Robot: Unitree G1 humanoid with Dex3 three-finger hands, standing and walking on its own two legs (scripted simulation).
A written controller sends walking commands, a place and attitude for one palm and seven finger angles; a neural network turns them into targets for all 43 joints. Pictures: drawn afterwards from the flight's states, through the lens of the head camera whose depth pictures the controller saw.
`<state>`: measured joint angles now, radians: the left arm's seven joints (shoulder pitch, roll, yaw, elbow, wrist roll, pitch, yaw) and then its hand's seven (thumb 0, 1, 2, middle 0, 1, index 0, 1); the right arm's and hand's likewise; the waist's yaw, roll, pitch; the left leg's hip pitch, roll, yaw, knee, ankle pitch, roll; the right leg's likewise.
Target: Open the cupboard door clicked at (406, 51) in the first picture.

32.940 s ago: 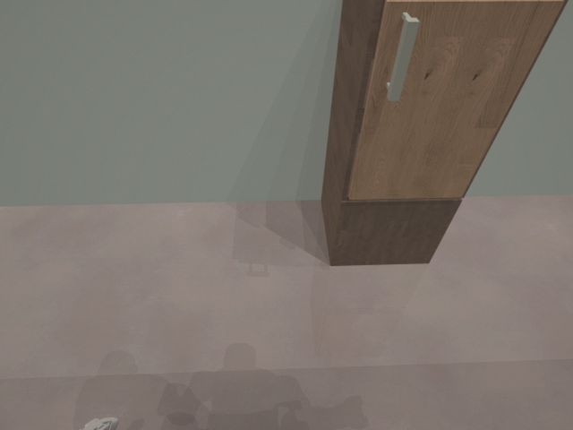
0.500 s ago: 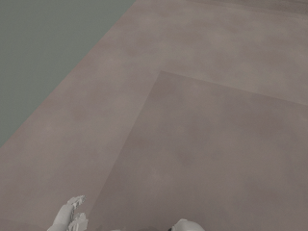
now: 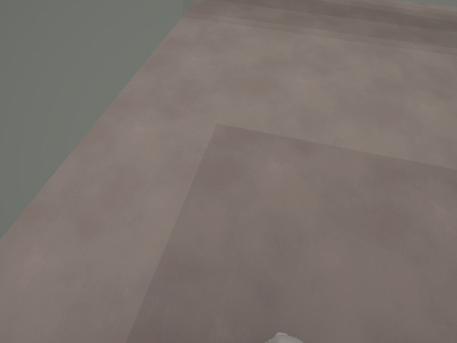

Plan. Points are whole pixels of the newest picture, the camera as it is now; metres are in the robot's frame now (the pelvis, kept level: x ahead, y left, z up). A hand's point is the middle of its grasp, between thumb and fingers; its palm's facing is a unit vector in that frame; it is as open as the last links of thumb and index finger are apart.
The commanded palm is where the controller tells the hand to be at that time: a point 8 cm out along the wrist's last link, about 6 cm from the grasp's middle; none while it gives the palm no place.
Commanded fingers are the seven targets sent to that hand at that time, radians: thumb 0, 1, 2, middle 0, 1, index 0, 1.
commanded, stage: walk to a spot facing it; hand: left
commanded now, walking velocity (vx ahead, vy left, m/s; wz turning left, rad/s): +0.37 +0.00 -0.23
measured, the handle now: out of the picture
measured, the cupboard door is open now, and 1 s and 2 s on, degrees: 48 48 48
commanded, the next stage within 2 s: turn to face it in 0.20 s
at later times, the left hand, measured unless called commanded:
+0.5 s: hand (162, 284) +0.26 +0.17 -0.19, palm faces +0.03 -0.99 -0.16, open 7.3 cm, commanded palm none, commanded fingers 0.00 0.90 0.90 -0.20 -0.30 -0.20 -0.30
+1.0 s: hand (156, 263) +0.31 +0.19 -0.20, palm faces +0.33 -0.92 -0.22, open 7.4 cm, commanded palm none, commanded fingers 0.00 0.90 0.90 -0.20 -0.30 -0.20 -0.30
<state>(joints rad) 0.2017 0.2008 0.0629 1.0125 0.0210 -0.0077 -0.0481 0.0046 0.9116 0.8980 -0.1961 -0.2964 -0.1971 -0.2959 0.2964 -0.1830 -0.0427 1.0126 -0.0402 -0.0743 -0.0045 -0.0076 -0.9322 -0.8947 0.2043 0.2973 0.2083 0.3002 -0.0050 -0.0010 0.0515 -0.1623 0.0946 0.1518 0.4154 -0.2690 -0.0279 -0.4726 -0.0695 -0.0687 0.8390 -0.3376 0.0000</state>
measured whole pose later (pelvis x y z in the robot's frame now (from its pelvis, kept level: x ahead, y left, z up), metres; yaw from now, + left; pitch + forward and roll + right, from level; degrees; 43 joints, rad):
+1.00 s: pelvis +0.34 -0.01 -0.02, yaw +19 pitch +1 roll +0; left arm 0.22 0.25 0.06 0.96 0.01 0.05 0.01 0.00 0.90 0.90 -0.20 -0.30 -0.20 -0.30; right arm 0.09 -0.24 -0.05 0.90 -0.02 0.00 0.02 0.00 -0.91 -0.90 0.20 0.30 0.20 0.30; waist -0.01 -0.06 0.12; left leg -0.37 0.01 0.10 0.66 -0.30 0.06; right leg -0.35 -0.12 -0.11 1.04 -0.56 0.08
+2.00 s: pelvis +0.43 -0.05 -0.02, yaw +56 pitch +1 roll +0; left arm 0.15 0.25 0.05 0.85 0.02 0.02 0.01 0.00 0.90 0.90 -0.20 -0.30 -0.20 -0.30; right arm 0.18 -0.25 -0.08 0.92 -0.01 0.06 0.01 0.00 -0.90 -0.90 0.20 0.30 0.21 0.30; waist -0.02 0.03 0.09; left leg -0.41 -0.04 -0.11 0.80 -0.44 -0.02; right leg -0.28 -0.04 -0.04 0.58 -0.32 0.02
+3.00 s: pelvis +0.45 -0.02 -0.02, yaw +93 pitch +1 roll +1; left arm 0.25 0.22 0.04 0.89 0.01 0.02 0.00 0.00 0.90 0.90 -0.20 -0.30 -0.21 -0.30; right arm 0.11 -0.25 -0.06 0.90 -0.01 0.04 0.03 0.01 -0.90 -0.90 0.20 0.30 0.20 0.30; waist -0.01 -0.06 0.11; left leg -0.31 -0.01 0.07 0.59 -0.28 0.01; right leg -0.25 -0.16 -0.19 0.69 -0.42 0.06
